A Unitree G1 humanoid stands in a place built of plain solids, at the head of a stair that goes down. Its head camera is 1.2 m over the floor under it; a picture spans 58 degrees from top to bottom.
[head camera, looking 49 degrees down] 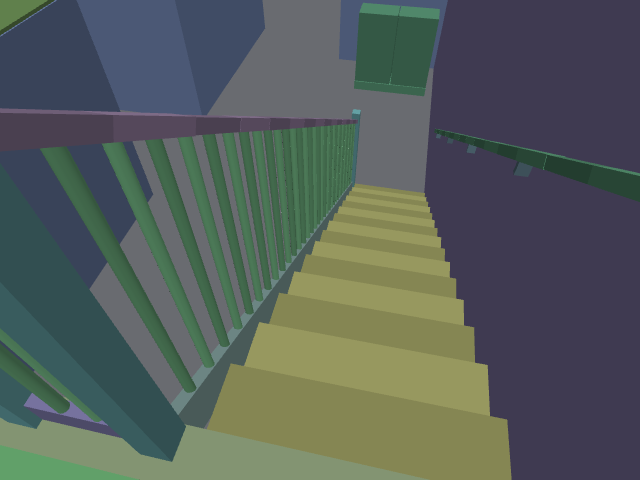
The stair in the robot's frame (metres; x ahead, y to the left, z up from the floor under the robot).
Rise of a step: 0.17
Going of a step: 0.26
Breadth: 0.90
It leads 12 degrees to the right of straight ahead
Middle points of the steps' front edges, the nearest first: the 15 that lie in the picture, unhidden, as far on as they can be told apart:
0.29 -0.09 0.00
0.55 -0.14 -0.17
0.81 -0.19 -0.34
1.06 -0.25 -0.51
1.32 -0.30 -0.68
1.57 -0.35 -0.85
1.83 -0.41 -1.02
2.09 -0.46 -1.19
2.34 -0.51 -1.36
2.60 -0.57 -1.53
2.86 -0.62 -1.70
3.11 -0.68 -1.87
3.37 -0.73 -2.04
3.62 -0.78 -2.21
3.88 -0.84 -2.38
